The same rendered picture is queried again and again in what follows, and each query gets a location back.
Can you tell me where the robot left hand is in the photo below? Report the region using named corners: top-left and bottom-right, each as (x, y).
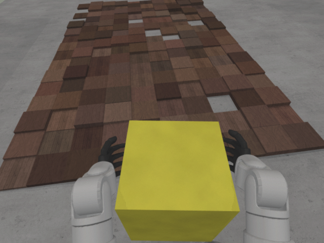
top-left (98, 136), bottom-right (125, 177)

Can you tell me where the left robot forearm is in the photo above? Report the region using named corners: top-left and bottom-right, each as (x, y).
top-left (71, 161), bottom-right (117, 243)

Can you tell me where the robot right hand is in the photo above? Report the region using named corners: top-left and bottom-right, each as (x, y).
top-left (222, 130), bottom-right (251, 172)

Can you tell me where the right robot forearm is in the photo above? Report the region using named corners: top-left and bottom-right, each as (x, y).
top-left (234, 154), bottom-right (295, 243)

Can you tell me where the carton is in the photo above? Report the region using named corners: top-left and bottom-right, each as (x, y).
top-left (115, 120), bottom-right (240, 241)

